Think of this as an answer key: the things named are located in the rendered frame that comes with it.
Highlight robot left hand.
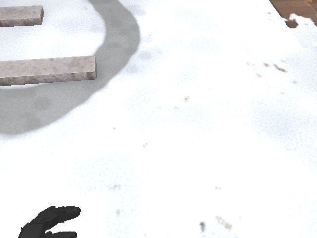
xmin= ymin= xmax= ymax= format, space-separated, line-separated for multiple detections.
xmin=18 ymin=205 xmax=81 ymax=238

